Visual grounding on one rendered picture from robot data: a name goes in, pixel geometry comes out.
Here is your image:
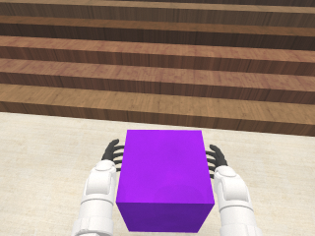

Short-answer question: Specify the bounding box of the right robot forearm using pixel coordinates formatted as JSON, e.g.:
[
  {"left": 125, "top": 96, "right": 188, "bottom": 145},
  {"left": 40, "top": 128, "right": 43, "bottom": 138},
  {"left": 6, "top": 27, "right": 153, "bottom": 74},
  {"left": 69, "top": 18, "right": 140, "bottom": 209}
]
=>
[{"left": 214, "top": 165, "right": 263, "bottom": 236}]

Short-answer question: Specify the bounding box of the carton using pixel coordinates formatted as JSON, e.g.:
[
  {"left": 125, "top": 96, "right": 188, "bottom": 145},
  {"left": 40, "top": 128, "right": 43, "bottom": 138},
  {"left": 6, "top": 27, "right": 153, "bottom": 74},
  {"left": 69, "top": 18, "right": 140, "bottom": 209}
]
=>
[{"left": 115, "top": 130, "right": 215, "bottom": 233}]

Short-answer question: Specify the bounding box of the robot left hand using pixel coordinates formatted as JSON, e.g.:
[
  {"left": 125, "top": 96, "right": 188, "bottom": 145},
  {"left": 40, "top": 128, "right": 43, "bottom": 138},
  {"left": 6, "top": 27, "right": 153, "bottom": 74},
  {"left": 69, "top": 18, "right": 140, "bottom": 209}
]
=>
[{"left": 101, "top": 139, "right": 125, "bottom": 172}]

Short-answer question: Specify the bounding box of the robot right hand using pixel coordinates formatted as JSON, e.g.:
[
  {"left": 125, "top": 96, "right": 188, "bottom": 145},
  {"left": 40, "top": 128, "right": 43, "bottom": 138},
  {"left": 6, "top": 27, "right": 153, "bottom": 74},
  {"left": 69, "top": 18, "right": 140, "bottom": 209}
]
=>
[{"left": 205, "top": 145, "right": 228, "bottom": 179}]

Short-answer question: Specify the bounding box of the left robot forearm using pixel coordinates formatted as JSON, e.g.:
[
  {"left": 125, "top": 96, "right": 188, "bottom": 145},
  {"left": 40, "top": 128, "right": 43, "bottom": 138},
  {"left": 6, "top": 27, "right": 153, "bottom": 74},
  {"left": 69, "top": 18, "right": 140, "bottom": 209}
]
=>
[{"left": 71, "top": 159, "right": 117, "bottom": 236}]

